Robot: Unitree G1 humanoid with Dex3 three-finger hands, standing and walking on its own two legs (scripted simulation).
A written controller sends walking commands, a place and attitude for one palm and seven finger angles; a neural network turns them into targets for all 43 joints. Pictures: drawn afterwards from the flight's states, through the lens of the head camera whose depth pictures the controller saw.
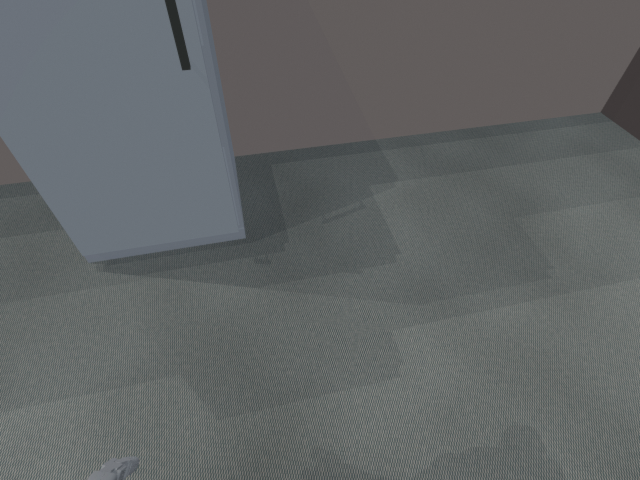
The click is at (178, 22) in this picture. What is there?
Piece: fridge door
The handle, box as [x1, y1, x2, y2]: [165, 0, 190, 69]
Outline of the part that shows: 165,0 182,69 190,69 174,0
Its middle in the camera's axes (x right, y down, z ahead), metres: -0.36 -0.59 +0.89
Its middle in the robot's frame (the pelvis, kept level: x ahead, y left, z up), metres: +1.07 +0.42 +0.22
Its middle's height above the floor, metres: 0.98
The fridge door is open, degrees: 0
